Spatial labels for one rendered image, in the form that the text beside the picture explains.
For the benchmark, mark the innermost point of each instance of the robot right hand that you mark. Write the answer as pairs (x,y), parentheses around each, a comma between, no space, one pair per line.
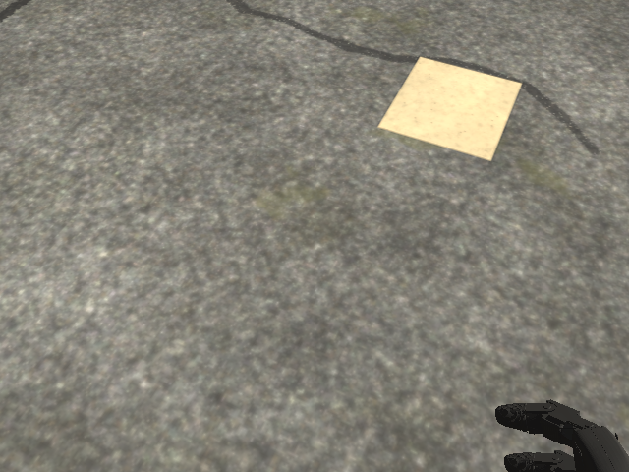
(595,448)

